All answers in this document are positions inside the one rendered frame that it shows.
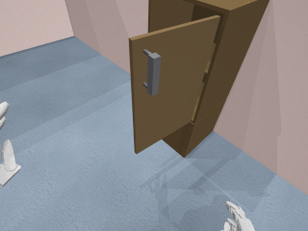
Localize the cupboard door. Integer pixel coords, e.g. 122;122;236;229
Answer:
128;15;220;154

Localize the right robot hand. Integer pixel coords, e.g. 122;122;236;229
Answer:
221;201;255;231

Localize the handle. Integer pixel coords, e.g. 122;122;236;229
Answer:
142;49;162;96

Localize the left robot hand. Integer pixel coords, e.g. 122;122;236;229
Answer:
0;101;21;188

